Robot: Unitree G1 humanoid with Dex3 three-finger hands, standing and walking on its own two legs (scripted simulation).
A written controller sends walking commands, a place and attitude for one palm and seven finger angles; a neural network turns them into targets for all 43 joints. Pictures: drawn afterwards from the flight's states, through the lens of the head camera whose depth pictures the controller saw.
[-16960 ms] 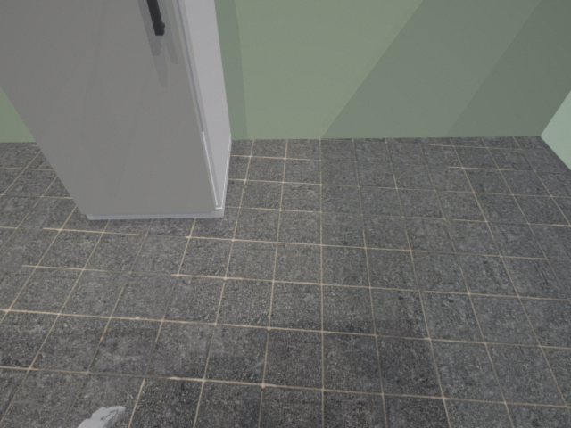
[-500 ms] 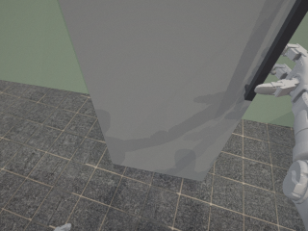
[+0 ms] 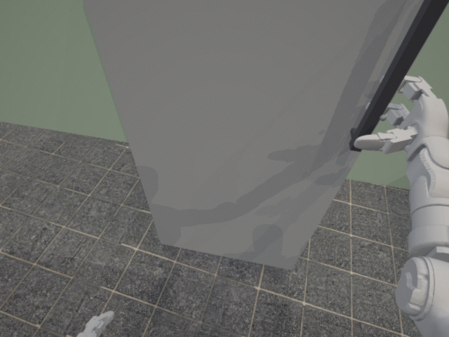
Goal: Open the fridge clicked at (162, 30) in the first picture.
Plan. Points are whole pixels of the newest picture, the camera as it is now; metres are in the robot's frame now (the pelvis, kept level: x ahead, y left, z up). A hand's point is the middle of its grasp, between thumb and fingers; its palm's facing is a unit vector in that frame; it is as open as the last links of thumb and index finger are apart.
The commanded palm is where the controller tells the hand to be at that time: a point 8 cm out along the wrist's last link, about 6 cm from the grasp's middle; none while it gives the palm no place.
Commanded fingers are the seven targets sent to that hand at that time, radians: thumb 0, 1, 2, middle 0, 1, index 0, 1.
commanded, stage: slide the fingers in behind the handle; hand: right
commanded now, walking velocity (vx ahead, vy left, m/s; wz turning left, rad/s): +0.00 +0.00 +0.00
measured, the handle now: (391, 71) +0.50 -0.22 +0.25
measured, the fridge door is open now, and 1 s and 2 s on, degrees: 0 0 0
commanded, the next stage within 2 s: grip the handle and tug to test in 1.26 s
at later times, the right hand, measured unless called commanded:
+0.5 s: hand (371, 115) +0.45 -0.19 +0.20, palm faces +0.10 +0.99 +0.01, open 14.0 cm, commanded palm +0.42 -0.24 +0.20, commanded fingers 0.00 0.50 -0.30 0.30 1.20 0.30 1.20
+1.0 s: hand (366, 115) +0.45 -0.18 +0.20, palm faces +0.13 +0.99 +0.00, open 14.2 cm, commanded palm +0.42 -0.23 +0.20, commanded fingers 0.00 0.50 -0.30 0.30 1.20 0.30 1.20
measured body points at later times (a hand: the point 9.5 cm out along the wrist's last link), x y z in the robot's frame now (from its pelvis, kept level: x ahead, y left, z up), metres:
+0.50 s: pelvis +0.01 +0.01 +0.00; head +0.02 +0.02 +0.45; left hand +0.13 +0.26 -0.11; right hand +0.44 -0.25 +0.20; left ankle +0.02 +0.12 -0.74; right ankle -0.01 -0.11 -0.74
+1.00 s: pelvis +0.01 +0.00 +0.00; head +0.01 +0.02 +0.45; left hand +0.12 +0.25 -0.11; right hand +0.43 -0.24 +0.20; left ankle +0.02 +0.12 -0.74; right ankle -0.01 -0.11 -0.74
